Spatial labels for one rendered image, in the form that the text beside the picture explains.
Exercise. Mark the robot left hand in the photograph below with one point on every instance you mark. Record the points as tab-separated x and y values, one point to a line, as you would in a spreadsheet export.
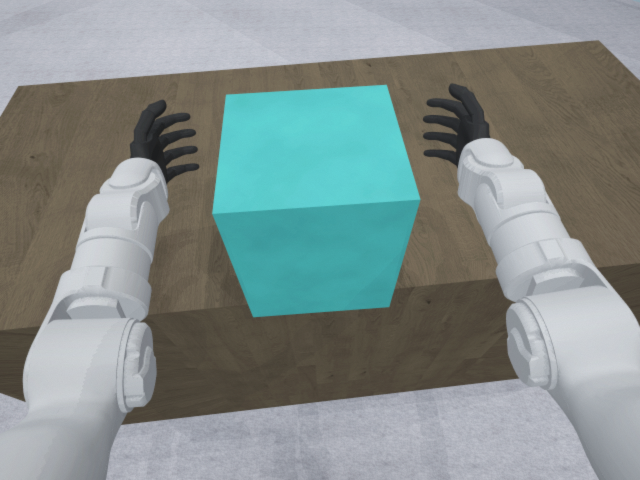
149	144

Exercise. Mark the carton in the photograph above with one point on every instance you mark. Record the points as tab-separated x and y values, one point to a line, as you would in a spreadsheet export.
315	198

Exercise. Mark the robot right forearm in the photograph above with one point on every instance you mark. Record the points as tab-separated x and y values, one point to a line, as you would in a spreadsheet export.
534	252

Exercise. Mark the robot right upper arm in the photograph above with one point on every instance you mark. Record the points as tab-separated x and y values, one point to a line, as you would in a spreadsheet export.
582	346

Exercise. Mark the robot left upper arm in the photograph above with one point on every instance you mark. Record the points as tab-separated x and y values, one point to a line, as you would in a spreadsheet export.
84	376

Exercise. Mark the robot right hand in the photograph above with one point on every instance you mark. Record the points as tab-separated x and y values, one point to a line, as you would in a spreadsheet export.
470	126

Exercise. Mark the robot left forearm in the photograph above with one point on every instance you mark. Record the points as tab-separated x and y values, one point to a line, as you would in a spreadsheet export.
110	270

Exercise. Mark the pedestal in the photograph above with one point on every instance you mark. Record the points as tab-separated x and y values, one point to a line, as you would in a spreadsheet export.
568	111

